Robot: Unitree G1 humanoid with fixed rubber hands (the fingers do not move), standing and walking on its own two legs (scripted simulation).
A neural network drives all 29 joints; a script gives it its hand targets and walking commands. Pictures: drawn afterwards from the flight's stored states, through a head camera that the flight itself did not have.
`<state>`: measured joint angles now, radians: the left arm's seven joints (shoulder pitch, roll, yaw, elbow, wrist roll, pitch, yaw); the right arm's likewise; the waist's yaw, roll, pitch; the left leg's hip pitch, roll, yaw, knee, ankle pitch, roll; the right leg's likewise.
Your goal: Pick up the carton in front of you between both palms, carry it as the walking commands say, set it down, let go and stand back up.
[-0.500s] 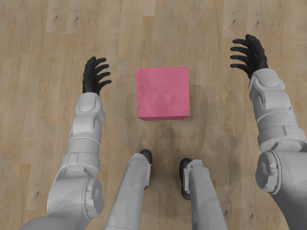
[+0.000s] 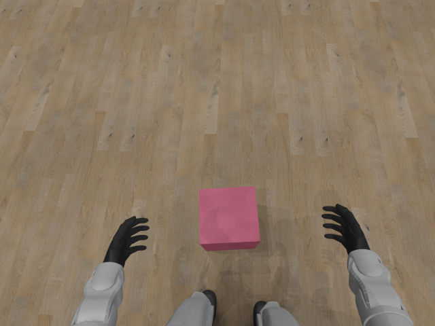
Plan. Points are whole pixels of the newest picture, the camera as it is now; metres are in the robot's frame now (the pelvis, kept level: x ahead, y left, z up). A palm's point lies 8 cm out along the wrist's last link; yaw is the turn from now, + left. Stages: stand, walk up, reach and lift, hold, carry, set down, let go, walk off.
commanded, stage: let go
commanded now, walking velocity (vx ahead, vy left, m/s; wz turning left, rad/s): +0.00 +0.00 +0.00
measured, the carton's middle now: (228, 220) +0.41 +0.03 -0.62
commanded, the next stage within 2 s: stand in 0.70 s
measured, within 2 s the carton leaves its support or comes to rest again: neither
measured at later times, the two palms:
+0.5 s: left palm (107, 287) +0.17 +0.22 -0.04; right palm (395, 306) +0.17 -0.24 -0.04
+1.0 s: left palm (72, 304) +0.14 +0.29 -0.07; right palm (424, 322) +0.15 -0.29 -0.05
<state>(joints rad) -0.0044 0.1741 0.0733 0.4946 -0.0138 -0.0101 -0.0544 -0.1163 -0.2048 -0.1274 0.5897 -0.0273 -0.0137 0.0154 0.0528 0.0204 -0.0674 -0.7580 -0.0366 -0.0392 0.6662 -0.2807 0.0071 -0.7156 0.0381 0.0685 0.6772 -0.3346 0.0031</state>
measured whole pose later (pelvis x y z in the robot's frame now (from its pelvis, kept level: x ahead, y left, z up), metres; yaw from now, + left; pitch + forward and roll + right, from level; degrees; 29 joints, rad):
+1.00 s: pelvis +0.02 +0.00 +0.02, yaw +1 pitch -1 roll +0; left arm 0.21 0.33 0.05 0.69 0.04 0.03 0.02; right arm 0.20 -0.33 -0.05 0.71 -0.04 0.01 -0.02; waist 0.00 -0.03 0.01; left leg -0.22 -0.04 -0.05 0.52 -0.29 0.02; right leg -0.15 0.03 0.06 0.49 -0.32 0.00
